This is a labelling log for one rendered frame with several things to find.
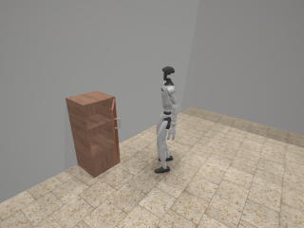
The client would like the handle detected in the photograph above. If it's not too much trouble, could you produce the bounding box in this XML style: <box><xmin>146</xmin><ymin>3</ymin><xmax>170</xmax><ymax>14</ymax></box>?
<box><xmin>114</xmin><ymin>118</ymin><xmax>121</xmax><ymax>129</ymax></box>

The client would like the robot torso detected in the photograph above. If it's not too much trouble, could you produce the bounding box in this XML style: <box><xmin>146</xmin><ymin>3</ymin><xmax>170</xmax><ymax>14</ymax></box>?
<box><xmin>161</xmin><ymin>84</ymin><xmax>176</xmax><ymax>121</ymax></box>

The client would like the left robot hand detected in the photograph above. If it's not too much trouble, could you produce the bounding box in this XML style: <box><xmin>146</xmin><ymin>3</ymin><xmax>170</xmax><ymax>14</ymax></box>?
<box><xmin>167</xmin><ymin>126</ymin><xmax>177</xmax><ymax>141</ymax></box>

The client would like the robot right shin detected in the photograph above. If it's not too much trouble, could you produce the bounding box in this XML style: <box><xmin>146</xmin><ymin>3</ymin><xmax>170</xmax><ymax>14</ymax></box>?
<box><xmin>163</xmin><ymin>142</ymin><xmax>169</xmax><ymax>158</ymax></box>

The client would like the cupboard door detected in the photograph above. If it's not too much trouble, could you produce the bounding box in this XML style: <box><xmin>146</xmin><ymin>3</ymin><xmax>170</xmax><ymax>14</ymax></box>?
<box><xmin>111</xmin><ymin>99</ymin><xmax>119</xmax><ymax>160</ymax></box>

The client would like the left robot forearm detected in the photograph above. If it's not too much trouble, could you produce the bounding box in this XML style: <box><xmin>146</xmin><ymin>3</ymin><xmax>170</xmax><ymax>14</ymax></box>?
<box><xmin>170</xmin><ymin>105</ymin><xmax>179</xmax><ymax>127</ymax></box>

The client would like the robot left upper arm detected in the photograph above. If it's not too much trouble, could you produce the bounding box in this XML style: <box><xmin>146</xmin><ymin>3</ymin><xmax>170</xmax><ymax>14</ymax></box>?
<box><xmin>167</xmin><ymin>86</ymin><xmax>179</xmax><ymax>109</ymax></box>

